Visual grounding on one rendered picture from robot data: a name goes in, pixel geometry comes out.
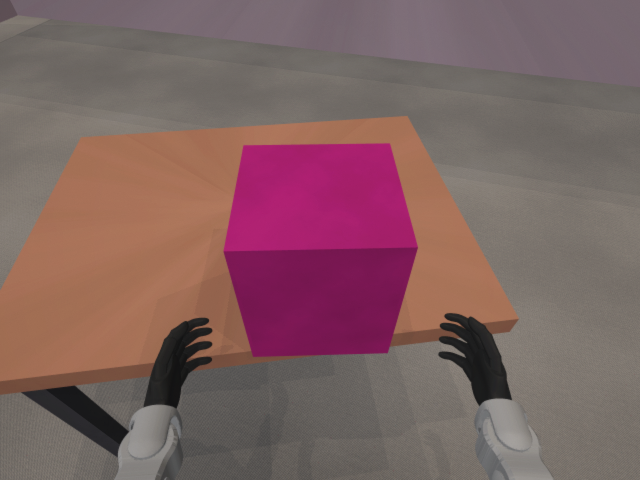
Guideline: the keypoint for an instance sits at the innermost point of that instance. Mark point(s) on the table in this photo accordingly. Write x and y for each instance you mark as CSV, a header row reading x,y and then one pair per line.
x,y
130,245

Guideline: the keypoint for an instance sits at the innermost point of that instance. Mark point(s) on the robot left forearm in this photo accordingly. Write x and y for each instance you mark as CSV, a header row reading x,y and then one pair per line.
x,y
152,449

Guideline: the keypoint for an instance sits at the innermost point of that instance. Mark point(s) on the robot left hand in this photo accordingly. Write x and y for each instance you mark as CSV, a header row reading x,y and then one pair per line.
x,y
171,369

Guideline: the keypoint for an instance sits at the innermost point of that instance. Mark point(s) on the robot right forearm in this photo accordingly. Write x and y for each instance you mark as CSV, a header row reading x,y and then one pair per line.
x,y
507,447

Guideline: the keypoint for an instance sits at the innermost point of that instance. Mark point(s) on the carton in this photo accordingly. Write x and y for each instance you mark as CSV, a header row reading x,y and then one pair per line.
x,y
319,247

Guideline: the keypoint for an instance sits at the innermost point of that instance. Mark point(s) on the robot right hand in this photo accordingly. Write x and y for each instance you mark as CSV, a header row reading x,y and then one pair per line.
x,y
483,364

